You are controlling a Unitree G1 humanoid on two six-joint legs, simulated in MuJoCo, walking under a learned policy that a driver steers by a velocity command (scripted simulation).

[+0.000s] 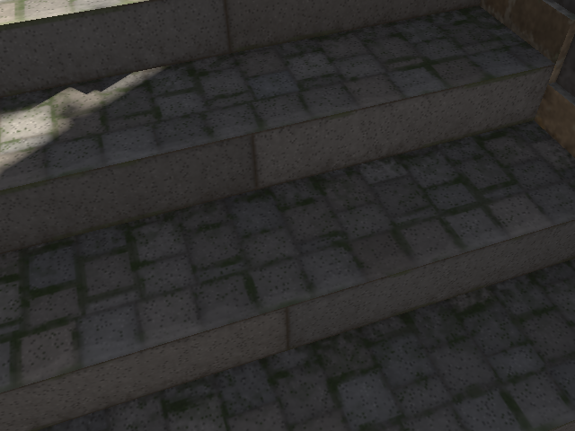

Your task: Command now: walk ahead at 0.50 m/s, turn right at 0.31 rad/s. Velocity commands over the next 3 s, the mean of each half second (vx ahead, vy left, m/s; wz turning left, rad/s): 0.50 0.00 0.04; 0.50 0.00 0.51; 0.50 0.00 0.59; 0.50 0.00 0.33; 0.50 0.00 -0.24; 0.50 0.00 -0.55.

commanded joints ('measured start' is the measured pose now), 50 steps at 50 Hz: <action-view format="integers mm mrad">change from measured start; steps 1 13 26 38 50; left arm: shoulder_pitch -55 -662 -159 196 64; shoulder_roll -139 -111 -148 -87 -23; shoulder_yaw -54 -100 -59 -88 -23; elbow -101 -493 3 184 36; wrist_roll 0 -44 -12 129 -7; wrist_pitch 25 27 16 -16 -21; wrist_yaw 17 103 54 54 -49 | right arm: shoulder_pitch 31 389 136 -370 348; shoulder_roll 164 -31 69 -3 -239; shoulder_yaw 45 5 -18 59 -94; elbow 87 251 114 -185 48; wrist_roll -12 62 -2 39 -22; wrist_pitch -30 -97 -60 5 38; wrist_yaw -1 -68 80 68 8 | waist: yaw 99 6 40 46 -154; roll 28 39 92 87 138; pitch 42 366 -53 97 -71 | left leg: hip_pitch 198 357 -388 -911 466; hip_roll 208 277 71 111 147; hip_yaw -372 -286 -406 -233 -986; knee -499 -931 1186 1000 -433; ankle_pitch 175 105 386 267 -143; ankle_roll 170 133 138 277 268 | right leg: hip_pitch -361 -587 459 796 -58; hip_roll -81 -232 -407 -320 -56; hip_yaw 15 -280 216 -355 2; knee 128 -45 -1333 -1624 -86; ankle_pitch -65 -408 -238 -118 69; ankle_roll -51 136 -39 49 131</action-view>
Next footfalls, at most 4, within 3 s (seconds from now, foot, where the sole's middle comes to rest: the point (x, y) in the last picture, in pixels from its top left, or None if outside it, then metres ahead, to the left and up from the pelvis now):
0.36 right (394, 429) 0.46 -0.18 -0.56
0.90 left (240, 266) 0.74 0.10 -0.39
1.40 right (279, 94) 1.10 0.00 -0.23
2.08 left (43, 4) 1.24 0.51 -0.07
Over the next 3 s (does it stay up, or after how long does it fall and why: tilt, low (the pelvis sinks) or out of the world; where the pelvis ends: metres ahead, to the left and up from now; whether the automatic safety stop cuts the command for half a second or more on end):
stays up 1.59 0.53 0.84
